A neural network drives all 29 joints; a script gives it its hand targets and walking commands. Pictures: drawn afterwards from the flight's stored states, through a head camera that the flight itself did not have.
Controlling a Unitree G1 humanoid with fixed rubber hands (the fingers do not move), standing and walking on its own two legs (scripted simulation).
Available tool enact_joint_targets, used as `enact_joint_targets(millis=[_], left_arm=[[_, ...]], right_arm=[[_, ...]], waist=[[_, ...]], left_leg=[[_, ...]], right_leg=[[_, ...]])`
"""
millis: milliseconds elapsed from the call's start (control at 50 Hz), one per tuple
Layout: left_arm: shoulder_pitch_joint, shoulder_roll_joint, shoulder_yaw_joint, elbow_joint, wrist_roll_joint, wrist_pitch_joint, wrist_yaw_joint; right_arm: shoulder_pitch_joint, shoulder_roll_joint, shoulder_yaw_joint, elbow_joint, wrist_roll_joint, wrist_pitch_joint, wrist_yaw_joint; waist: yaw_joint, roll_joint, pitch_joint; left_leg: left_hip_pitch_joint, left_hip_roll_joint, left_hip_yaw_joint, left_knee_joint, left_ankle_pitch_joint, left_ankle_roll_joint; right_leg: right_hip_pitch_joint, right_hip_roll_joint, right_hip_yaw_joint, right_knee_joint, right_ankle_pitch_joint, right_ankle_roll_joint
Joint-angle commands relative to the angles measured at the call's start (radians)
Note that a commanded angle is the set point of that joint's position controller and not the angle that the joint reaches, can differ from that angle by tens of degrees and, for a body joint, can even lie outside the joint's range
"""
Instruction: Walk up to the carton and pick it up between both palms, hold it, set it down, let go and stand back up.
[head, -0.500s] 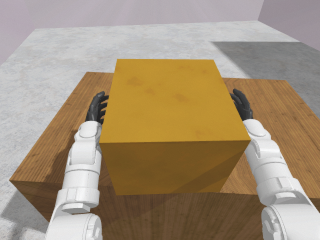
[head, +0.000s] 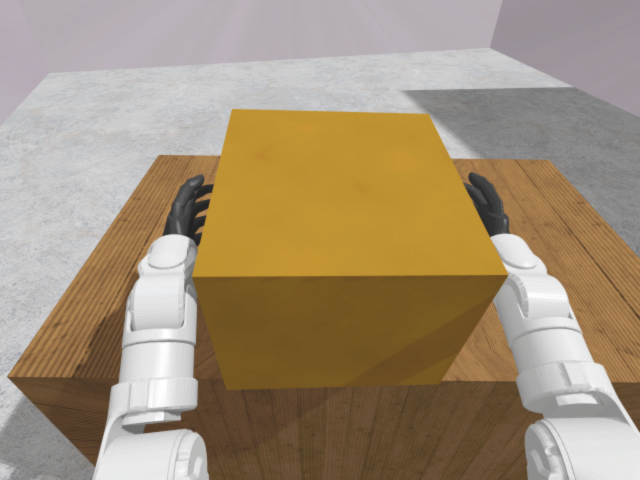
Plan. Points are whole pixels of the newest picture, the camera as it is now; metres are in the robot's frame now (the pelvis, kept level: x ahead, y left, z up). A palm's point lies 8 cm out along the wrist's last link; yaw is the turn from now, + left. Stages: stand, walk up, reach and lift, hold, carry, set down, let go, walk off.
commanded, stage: reach and lift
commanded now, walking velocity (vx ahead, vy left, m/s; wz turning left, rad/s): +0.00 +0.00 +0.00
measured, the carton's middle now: (333, 243) +0.40 +0.00 +0.13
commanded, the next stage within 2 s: hold in 0.78 s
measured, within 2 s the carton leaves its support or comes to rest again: neither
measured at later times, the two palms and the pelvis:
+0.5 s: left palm (180, 230) +0.37 +0.19 +0.19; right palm (489, 225) +0.37 -0.19 +0.19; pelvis +0.01 -0.01 +0.00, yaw +1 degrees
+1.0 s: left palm (168, 225) +0.36 +0.20 +0.20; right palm (488, 213) +0.37 -0.18 +0.21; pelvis +0.00 -0.01 +0.00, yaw +0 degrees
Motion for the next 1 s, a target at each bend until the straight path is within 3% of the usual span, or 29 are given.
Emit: enact_joint_targets(millis=[0,40,100,160,240,280,360,400,460,580,700,760,860,980], left_arm=[[-0.605,-0.544,-0.423,-0.195,-0.113,-0.05,-0.148],[-0.601,-0.525,-0.389,-0.154,-0.099,-0.041,-0.155],[-0.625,-0.524,-0.398,-0.177,-0.108,-0.041,-0.16],[-0.618,-0.529,-0.425,-0.236,-0.126,-0.041,-0.154],[-0.577,-0.486,-0.357,-0.157,-0.08,-0.014,-0.182],[-0.605,-0.495,-0.38,-0.189,-0.094,-0.012,-0.182],[-0.631,-0.519,-0.454,-0.327,-0.148,-0.027,-0.164],[-0.597,-0.501,-0.43,-0.289,-0.137,-0.018,-0.161],[-0.577,-0.48,-0.375,-0.239,-0.099,-0.001,-0.176],[-0.589,-0.488,-0.407,-0.299,-0.12,0.019,-0.179],[-0.598,-0.474,-0.388,-0.277,-0.113,0.044,-0.182],[-0.611,-0.477,-0.397,-0.297,-0.115,0.051,-0.177],[-0.615,-0.473,-0.403,-0.344,-0.125,0.072,-0.172],[-0.617,-0.467,-0.387,-0.303,-0.114,0.092,-0.18]], right_arm=[[-0.7,0.515,0.339,-0.311,0.069,-0.056,0.118],[-0.69,0.519,0.327,-0.267,0.062,-0.042,0.113],[-0.703,0.527,0.324,-0.274,0.062,-0.046,0.11],[-0.694,0.525,0.358,-0.317,0.094,-0.042,0.099],[-0.672,0.508,0.332,-0.268,0.078,-0.018,0.089],[-0.698,0.518,0.336,-0.294,0.078,-0.021,0.089],[-0.698,0.526,0.388,-0.408,0.128,-0.029,0.081],[-0.695,0.51,0.388,-0.421,0.134,-0.017,0.075],[-0.661,0.498,0.362,-0.338,0.101,0.007,0.078],[-0.692,0.501,0.388,-0.41,0.136,0.011,0.071],[-0.701,0.498,0.373,-0.389,0.132,0.037,0.07],[-0.708,0.494,0.371,-0.389,0.138,0.044,0.077],[-0.715,0.49,0.388,-0.413,0.165,0.06,0.074],[-0.716,0.465,0.351,-0.363,0.148,0.081,0.081]], waist=[[0.002,0.062,-0.403],[0.0,0.035,-0.348],[-0.001,0.047,-0.383],[-0.012,0.058,-0.427],[-0.004,0.037,-0.329],[-0.006,0.048,-0.35],[-0.024,0.07,-0.482],[-0.015,0.062,-0.44],[-0.003,0.039,-0.351],[-0.008,0.051,-0.409],[-0.008,0.042,-0.373],[-0.001,0.063,-0.386],[-0.003,0.051,-0.418],[-0.011,0.06,-0.358]], left_leg=[[0.214,-0.033,0.007,-0.003,0.163,-0.024],[0.185,-0.037,0.014,-0.021,0.111,-0.01],[0.175,-0.04,0.015,-0.022,0.106,-0.011],[0.232,-0.043,0.009,0.018,0.241,-0.03],[0.175,-0.05,0.022,-0.023,0.125,-0.011],[0.172,-0.048,0.021,-0.015,0.138,-0.014],[0.248,-0.05,0.008,0.044,0.312,-0.038],[0.24,-0.053,0.006,0.036,0.28,-0.035],[0.191,-0.048,0.015,-0.011,0.175,-0.02],[0.234,-0.047,0.011,0.029,0.283,-0.03],[0.201,-0.046,0.017,0.002,0.19,-0.02],[0.198,-0.041,0.013,0.003,0.199,-0.025],[0.217,-0.041,0.014,0.017,0.244,-0.024],[0.186,-0.034,0.015,-0.011,0.165,-0.025]], right_leg=[[-0.011,0.046,-0.039,-0.036,0.129,0.015],[-0.007,0.041,-0.036,-0.045,0.102,0.02],[0.002,0.035,-0.034,-0.035,0.109,0.023],[0.032,0.046,-0.038,-0.021,0.23,0.025],[0.034,0.032,-0.029,-0.041,0.147,0.035],[0.026,0.034,-0.033,-0.037,0.145,0.029],[0.062,0.047,-0.041,-0.009,0.315,0.038],[0.046,0.045,-0.039,-0.017,0.291,0.04],[0.037,0.038,-0.038,-0.032,0.199,0.036],[0.06,0.044,-0.035,-0.019,0.3,0.035],[0.044,0.039,-0.031,-0.032,0.219,0.034],[0.039,0.041,-0.032,-0.031,0.2,0.026],[0.046,0.047,-0.03,-0.029,0.238,0.028],[0.031,0.046,-0.029,-0.042,0.149,0.014]])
